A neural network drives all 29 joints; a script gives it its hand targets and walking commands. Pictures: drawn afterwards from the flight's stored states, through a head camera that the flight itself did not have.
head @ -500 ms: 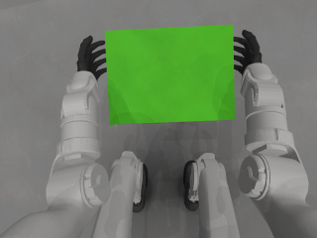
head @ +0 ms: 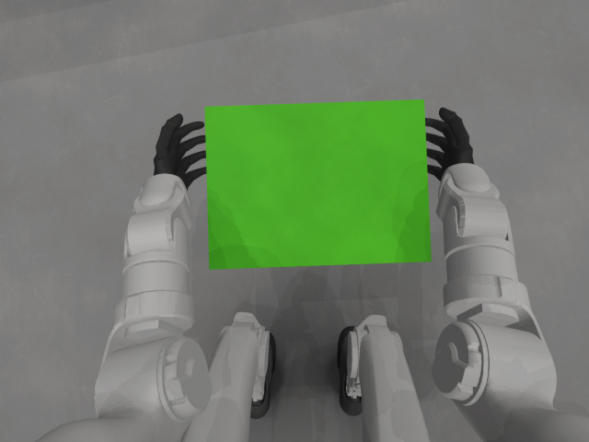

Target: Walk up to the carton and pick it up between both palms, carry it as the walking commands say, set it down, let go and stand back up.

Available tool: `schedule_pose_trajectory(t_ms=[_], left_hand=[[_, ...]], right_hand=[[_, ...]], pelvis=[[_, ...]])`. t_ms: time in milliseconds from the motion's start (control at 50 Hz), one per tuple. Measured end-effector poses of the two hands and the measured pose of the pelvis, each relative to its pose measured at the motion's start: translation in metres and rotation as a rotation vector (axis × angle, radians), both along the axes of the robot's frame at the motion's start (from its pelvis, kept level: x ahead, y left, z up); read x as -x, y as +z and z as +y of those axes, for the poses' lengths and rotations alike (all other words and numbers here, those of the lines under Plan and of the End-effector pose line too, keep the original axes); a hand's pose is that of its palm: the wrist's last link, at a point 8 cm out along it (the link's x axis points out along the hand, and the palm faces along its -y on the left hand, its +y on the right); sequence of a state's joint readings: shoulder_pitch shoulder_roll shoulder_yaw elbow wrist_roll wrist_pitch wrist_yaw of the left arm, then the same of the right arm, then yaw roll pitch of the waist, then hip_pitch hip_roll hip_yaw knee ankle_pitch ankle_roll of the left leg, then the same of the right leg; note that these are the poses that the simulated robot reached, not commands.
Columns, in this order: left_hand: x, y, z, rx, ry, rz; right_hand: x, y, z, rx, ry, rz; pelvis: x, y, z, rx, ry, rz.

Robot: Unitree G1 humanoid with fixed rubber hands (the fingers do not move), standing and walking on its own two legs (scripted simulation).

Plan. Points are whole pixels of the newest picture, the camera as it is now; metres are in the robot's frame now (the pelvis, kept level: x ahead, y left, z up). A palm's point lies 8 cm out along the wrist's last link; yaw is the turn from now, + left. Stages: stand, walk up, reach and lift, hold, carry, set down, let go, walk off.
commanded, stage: reach and lift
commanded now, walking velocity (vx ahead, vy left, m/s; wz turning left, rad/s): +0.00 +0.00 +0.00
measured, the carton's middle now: (313, 191) +0.46 +0.00 -0.14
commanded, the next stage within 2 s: none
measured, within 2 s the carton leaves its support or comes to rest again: neither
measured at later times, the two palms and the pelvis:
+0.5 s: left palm (141, 173) +0.42 +0.18 +0.03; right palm (479, 162) +0.44 -0.18 +0.01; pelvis +0.02 +0.00 +0.06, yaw -1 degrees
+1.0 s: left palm (94, 168) +0.39 +0.18 +0.10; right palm (530, 147) +0.42 -0.18 +0.10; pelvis +0.04 +0.00 +0.13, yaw -1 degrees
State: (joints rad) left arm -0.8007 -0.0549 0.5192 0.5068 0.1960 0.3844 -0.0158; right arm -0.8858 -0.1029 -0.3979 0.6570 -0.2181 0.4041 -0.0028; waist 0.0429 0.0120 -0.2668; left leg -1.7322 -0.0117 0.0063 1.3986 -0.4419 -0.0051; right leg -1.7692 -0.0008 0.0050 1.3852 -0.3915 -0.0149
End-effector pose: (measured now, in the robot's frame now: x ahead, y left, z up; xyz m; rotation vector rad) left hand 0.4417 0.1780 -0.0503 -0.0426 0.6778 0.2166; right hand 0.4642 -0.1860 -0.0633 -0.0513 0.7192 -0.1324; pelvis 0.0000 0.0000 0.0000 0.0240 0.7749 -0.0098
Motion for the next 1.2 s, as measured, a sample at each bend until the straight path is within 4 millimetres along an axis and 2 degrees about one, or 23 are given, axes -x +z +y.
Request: schedule_pose_trajectory(t_ms=[580,1200], left_hand=[[0.028,0.088,0.002,-0.015,0.031,0.012],[0.058,0.18,0.005,-0.012,0.0,0.029]], right_hand=[[0.026,0.09,0.005,-0.009,-0.018,-0.004],[0.054,0.187,0.002,-0.037,0.034,-0.012]], pelvis=[[-0.021,0.074,-0.003,0.008,-0.006,-0.128],[-0.044,0.151,-0.003,0.015,-0.007,-0.384]])
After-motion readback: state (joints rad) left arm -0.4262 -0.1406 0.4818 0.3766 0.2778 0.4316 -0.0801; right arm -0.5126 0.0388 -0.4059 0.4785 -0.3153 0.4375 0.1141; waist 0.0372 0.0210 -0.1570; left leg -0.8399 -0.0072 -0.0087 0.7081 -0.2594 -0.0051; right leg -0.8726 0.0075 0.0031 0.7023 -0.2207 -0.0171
